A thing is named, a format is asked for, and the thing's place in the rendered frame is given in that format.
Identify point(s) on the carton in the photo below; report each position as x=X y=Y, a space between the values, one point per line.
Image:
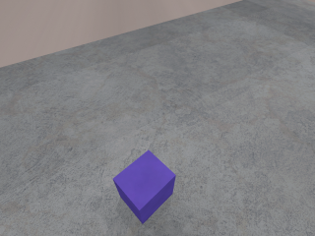
x=145 y=185

